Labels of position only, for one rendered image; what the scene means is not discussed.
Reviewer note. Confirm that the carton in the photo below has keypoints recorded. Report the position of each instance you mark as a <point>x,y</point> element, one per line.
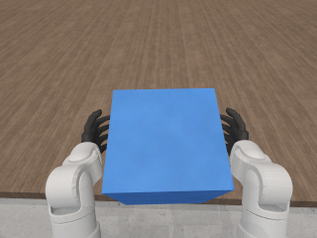
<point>166,146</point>

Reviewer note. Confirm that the left robot hand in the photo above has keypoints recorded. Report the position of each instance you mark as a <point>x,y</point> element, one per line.
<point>92,131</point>

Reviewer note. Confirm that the right robot hand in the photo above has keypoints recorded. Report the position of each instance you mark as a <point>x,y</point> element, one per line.
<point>237,129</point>

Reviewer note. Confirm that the robot left forearm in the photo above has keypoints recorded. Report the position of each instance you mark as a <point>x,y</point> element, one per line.
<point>70,194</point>

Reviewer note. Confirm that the robot right forearm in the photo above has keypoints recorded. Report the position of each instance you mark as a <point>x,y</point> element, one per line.
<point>267,190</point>

